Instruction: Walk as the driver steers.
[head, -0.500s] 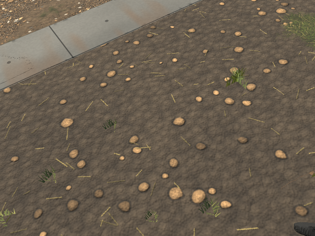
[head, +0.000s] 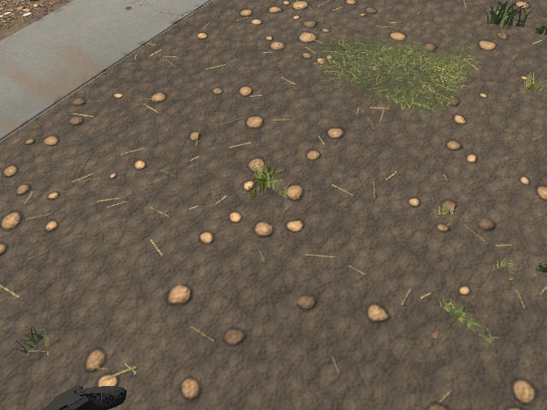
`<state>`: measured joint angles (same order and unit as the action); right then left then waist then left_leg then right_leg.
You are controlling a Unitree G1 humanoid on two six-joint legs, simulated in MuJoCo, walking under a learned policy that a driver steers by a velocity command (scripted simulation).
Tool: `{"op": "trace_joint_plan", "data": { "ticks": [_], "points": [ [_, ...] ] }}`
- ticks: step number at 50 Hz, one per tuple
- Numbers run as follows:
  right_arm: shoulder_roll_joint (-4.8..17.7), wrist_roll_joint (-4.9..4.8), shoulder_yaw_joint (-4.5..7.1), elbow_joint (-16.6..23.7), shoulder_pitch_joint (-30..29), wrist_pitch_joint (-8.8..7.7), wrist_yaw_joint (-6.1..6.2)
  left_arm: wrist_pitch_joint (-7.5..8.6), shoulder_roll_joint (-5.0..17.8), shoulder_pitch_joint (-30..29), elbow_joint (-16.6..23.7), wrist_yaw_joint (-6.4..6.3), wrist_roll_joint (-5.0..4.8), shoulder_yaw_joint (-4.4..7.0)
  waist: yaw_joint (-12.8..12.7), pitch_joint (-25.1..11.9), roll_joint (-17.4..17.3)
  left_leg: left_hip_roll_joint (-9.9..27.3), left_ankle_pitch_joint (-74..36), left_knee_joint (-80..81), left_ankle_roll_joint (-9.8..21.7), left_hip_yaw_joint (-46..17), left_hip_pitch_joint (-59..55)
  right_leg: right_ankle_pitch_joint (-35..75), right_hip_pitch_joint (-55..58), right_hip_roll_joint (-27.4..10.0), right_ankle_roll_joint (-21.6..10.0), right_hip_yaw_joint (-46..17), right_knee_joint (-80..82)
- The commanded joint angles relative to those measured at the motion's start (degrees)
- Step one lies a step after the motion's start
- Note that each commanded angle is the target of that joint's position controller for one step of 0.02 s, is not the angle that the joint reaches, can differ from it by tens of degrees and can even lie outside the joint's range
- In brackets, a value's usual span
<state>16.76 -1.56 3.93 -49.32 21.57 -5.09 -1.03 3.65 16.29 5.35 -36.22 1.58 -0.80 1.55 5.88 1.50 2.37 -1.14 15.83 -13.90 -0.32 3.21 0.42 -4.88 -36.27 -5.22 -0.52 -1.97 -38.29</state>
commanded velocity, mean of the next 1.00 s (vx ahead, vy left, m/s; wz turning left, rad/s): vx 0.50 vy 0.00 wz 0.45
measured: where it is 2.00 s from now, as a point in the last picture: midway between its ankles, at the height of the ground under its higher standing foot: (115, 236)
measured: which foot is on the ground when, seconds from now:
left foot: down 0.00-0.10, up 0.12-0.60, down 0.62-1.00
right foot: up 0.00-0.06, down 0.08-0.62, up 0.64-1.00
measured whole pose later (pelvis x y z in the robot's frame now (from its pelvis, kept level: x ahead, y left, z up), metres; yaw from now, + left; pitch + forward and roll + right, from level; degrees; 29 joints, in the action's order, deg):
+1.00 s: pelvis +0.54 +0.10 +0.00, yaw +31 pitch +2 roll +0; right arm 16.9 -1.5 3.9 -41.7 19.3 -2.1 0.6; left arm 5.7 16.4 1.6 -37.6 0.9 0.0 2.4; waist 4.8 2.4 2.2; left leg -6.4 16.9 -22.4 4.7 -9.1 6.6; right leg 1.8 -35.1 -2.6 3.7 -5.7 -32.4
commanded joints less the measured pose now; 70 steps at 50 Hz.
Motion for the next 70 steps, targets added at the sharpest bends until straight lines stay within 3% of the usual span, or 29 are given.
{"op": "trace_joint_plan", "data": {
  "ticks": [1, 4, 5, 6, 7, 9, 12, 17, 23, 26, 28, 30, 31, 32, 33, 34, 36, 37, 41, 46, 51, 54, 55, 56, 57, 58, 60, 64, 70],
  "points": [
    [11.17, -0.76, 2.19, 3.41, -2.17, 0.0, 0.22, 1.22, 4.6, -3.58, 5.28, 0.5, -0.27, 1.39, -3.24, 1.93, -6.62, 15.43, -17.35, 3.12, 9.89, -9.37, 4.99, 1.11, 7.39, 2.0, -1.04, 1.29, 5.49],
    [9.75, -0.11, 1.22, 3.27, -1.87, 0.82, 0.5, 1.33, 9.47, 10.45, 1.74, -0.18, 0.22, 4.39, -11.67, -6.55, -5.63, 11.09, -30.44, -15.9, 6.06, -6.05, 8.36, 0.42, 29.99, 4.43, -4.08, 3.08, 9.04],
    [5.48, 1.67, -0.54, 5.09, -1.67, 0.61, 0.46, 0.91, 14.31, 20.42, 0.74, -1.1, 1.21, 5.77, -15.43, -15.71, 1.42, 7.14, -14.79, -34.84, 3.25, -3.22, 19.06, 0.41, 45.94, -7.68, -7.75, -9.13, 7.72],
    [-0.05, 0.52, -2.02, 6.1, 5.36, -0.24, 0.56, 0.54, 17.66, 21.46, 0.76, -1.01, 2.24, 5.96, -11.2, -23.38, 16.41, -0.85, 17.37, -53.14, 0.6, -5.42, 35.53, -13.38, 56.84, -19.98, -15.19, -35.55, 16.56],
    [6.75, -0.98, -0.41, 5.23, 2.33, -0.51, 0.52, 0.74, 12.13, 20.62, 0.84, -0.74, 1.65, 4.68, -13.14, -19.44, 9.66, 1.39, 16.71, -60.06, 0.78, -10.98, 40.9, -18.93, 53.28, -18.39, -14.12, -37.49, 20.24],
    [7.94, -0.93, 0.21, 6.99, -4.1, -0.26, 0.63, 1.17, 7.97, 14.17, 0.39, -0.61, 1.01, 3.26, -10.75, -8.32, 4.34, 6.17, 7.1, -59.11, 1.22, -8.87, 42.8, -11.0, 41.21, -14.57, -11.51, -21.57, 21.42],
    [5.45, -0.49, 0.45, 6.56, -3.27, 1.78, 0.58, 2.48, 4.96, 8.59, -0.4, -0.49, 1.7, 2.9, -6.43, -4.01, 4.57, 8.92, 0.36, -54.35, 0.53, -9.11, 35.68, -1.48, 30.12, -10.93, -10.83, -9.77, 26.99],
    [2.92, 0.19, 0.09, 8.84, -8.21, 3.35, 0.36, 3.45, 6.45, 8.49, -3.13, -1.5, 1.67, 3.98, -5.82, 0.34, 0.76, 8.8, -8.88, -44.55, -0.88, -9.7, 39.84, 7.07, 29.87, -10.5, -10.8, 1.51, 30.78],
    [1.45, 0.37, -0.91, 12.71, -18.99, 2.74, -1.92, 2.07, 9.47, 11.89, -5.56, -2.34, 0.79, 5.16, -9.73, 4.0, -0.78, 7.3, -17.65, -26.98, 0.92, -3.6, 38.18, 8.38, 34.4, -10.42, -8.82, 10.48, 30.85],
    [2.45, 0.26, -0.62, 14.96, -21.82, 2.79, -2.75, 0.79, 10.73, 13.29, -6.77, -2.36, -0.2, 5.74, -9.86, 4.51, -0.15, 5.99, -12.41, -23.45, 3.22, -1.16, 38.73, 15.52, 40.32, -11.83, -7.69, 12.36, 27.07],
    [4.23, 0.27, 0.36, 15.57, -19.62, 3.05, -2.92, -0.1, 12.51, 12.56, -6.69, -2.67, -0.61, 6.2, -7.48, 1.33, 1.84, 2.4, -6.65, -23.09, 5.51, 2.17, 32.9, 34.71, 42.55, -11.82, -6.42, 13.93, 19.72],
    [8.53, -0.07, 3.04, 12.78, -6.43, 3.44, -2.23, -1.03, 12.95, 11.0, -6.22, -2.95, -1.24, 6.13, 0.41, -6.31, 1.98, -2.8, -6.76, -19.37, 8.96, 4.31, 14.61, 44.08, 38.67, -9.28, -4.02, 16.3, 0.98],
    [12.98, -0.12, 5.1, 10.47, 2.89, 4.13, -1.07, -0.64, 11.0, 11.7, -5.46, -3.21, -0.31, 5.27, 4.44, -11.26, -1.89, 0.26, -8.97, -18.26, 11.64, -3.51, -2.91, 29.11, 25.64, -7.01, -1.23, 16.21, -15.52],
    [19.79, -0.34, 5.92, 10.96, 0.79, 3.82, -0.48, 0.79, 1.8, 17.43, -2.21, -2.5, 2.15, 2.48, -3.66, -14.86, -18.1, 15.39, -2.67, -14.42, 22.21, -35.81, -21.12, -27.11, -1.03, 4.69, 2.9, 11.4, -36.62],
    [15.94, 0.19, 4.6, 13.25, 2.35, 2.73, -0.93, 3.12, 5.7, 12.36, -1.24, -1.83, 0.13, 2.51, 0.47, -23.82, -11.26, 20.45, 6.77, -4.42, 25.65, -52.63, -25.05, -30.69, -7.81, 6.88, 2.36, -2.89, -43.3],
    [12.27, 0.55, 3.64, 12.4, 0.76, 1.85, -1.19, 4.19, 8.98, 6.0, 0.47, -1.45, -2.1, 3.36, 1.59, -15.36, -7.47, 19.12, 3.6, -2.21, 22.25, -44.66, -19.99, -24.79, -12.3, 4.11, 1.11, -3.76, -41.94],
    [8.46, 0.19, 2.46, 12.97, -6.28, 1.34, -1.01, 4.81, 8.42, 5.28, -0.05, -2.23, 0.25, 3.23, -3.5, -6.46, -2.61, 14.27, -8.38, -2.61, 18.62, -31.61, -3.69, -16.75, -7.02, -0.23, 0.61, -3.3, -32.04],
    [7.14, 0.95, 1.95, 13.95, -8.48, 1.26, -0.71, 4.3, 9.01, 6.57, -0.34, -2.25, 1.03, 3.66, -5.53, -5.54, -3.89, 12.65, -14.13, -1.7, 18.14, -28.06, 1.78, -14.62, -2.63, -1.35, 0.95, -3.77, -29.38],
    [8.66, 0.88, 2.28, 13.23, -7.88, 1.03, 0.57, 2.15, 6.17, 5.65, 0.07, -2.11, 1.86, 3.03, -6.75, -3.25, -3.75, 9.82, -24.16, 0.65, 17.97, -21.18, 10.93, -9.73, 0.99, -0.75, 3.91, -1.47, -19.6],
    [9.76, 0.22, 2.58, 11.48, -4.04, 1.99, 1.83, 2.46, 3.47, -5.35, 2.45, -1.27, 1.28, 1.68, -2.44, -1.44, -6.53, 5.27, -16.82, -0.85, 13.3, -17.23, 14.34, 8.38, 5.93, 3.71, 5.01, -0.24, 1.93],
    [9.33, -0.12, 2.53, 10.03, -0.78, 2.86, 2.22, 3.58, 6.29, -8.53, 3.57, 0.03, 0.33, 2.74, -1.87, -1.31, -8.31, 8.51, -11.29, -6.88, 11.83, -25.36, 7.66, 5.61, 8.5, 5.4, 2.84, -2.7, 9.97],
    [7.71, 0.2, 2.12, 10.76, -2.85, 3.14, 2.13, 4.33, 8.65, 0.91, 1.45, -0.39, 0.5, 4.41, -7.39, -4.71, -9.79, 6.38, -16.82, -15.86, 9.06, -26.24, 7.91, 2.12, 21.77, 5.09, -0.95, -1.42, 13.71],
    [4.44, 1.0, 0.85, 11.65, -3.01, 2.9, 1.85, 4.56, 11.09, 8.97, 0.63, -0.79, 1.61, 5.17, -10.98, -12.31, -6.19, 3.58, -13.52, -29.1, 7.07, -22.33, 12.64, 1.1, 35.35, -2.27, -4.58, -7.48, 11.79],
    [0.6, -0.09, -0.38, 12.63, 4.95, 2.34, 1.94, 4.03, 15.98, 15.68, -1.31, -0.8, 2.72, 6.37, -8.95, -20.72, 9.68, -5.03, 7.51, -48.95, 2.5, -14.39, 32.04, -8.98, 55.92, -15.25, -14.13, -31.86, 14.83],
    [4.32, -0.89, -0.18, 11.7, 6.7, 2.03, 2.02, 3.68, 12.38, 17.11, -2.47, -0.16, 0.97, 5.81, -9.23, -19.9, 13.95, -2.78, 17.75, -58.24, 1.54, -14.44, 41.77, -23.51, 56.92, -18.88, -16.28, -45.72, 20.34],
    [8.3, -0.94, 0.86, 11.49, 1.37, 2.15, 1.97, 3.39, 8.14, 14.32, -1.99, -0.3, 0.44, 4.63, -10.6, -11.34, 7.06, -0.31, 12.88, -61.49, 1.2, -14.87, 44.58, -26.99, 50.06, -16.26, -13.97, -38.64, 21.9],
    [7.86, 0.7, 0.9, 13.59, -6.76, 2.05, 1.87, 2.59, 5.69, 9.54, -2.13, -0.43, 1.21, 3.54, -9.37, -2.43, 1.09, 2.83, 6.41, -58.05, 1.16, -11.82, 42.98, -14.99, 36.63, -11.33, -11.85, -25.12, 23.42],
    [3.65, 0.71, 0.04, 13.57, -6.58, 2.13, 0.94, 3.06, 5.14, 8.88, -3.91, -0.52, 0.8, 3.11, -6.29, -1.22, 3.57, 5.82, 3.31, -47.22, 0.9, -8.89, 37.17, -1.16, 29.05, -7.65, -12.27, -14.45, 27.52],
    [1.52, 1.03, -1.6, 15.5, -16.58, 1.0, -0.1, 2.24, 9.63, 11.26, -6.46, -0.82, -0.25, 4.02, -9.23, -0.14, 1.87, 5.61, -12.41, -25.67, -0.12, -4.81, 32.17, 5.13, 27.53, -5.84, -11.36, -4.94, 29.78]
  ]
}}
Velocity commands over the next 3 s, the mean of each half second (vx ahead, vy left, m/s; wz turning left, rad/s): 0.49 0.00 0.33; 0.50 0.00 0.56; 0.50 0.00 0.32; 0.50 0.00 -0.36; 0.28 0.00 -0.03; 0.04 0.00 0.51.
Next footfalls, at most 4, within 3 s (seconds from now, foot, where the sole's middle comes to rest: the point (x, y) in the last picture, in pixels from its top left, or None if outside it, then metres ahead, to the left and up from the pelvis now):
0.08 right None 0.23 -0.14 -0.78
0.62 left None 0.48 0.15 -0.78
1.10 right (218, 280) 0.82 0.10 -0.78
1.58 left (86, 284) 0.84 0.46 -0.78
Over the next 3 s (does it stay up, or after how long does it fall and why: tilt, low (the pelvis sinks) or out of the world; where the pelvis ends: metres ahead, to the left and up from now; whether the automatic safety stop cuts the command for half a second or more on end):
stays up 1.23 0.49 0.00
